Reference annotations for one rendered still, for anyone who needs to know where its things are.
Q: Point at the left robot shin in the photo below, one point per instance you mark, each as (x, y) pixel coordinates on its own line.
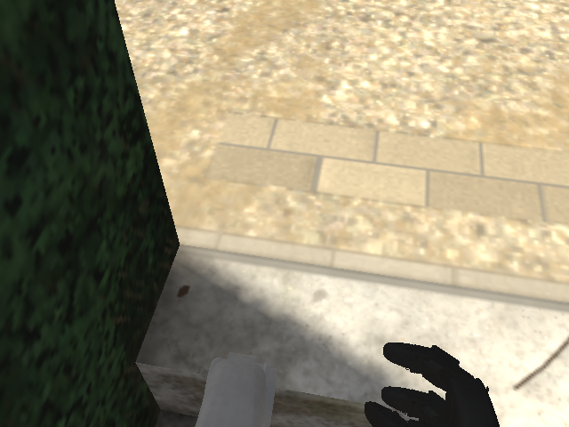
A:
(214, 362)

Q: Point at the robot right hand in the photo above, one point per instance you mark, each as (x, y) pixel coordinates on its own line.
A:
(467, 402)

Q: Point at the robot left thigh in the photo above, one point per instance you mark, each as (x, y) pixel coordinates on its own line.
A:
(239, 393)

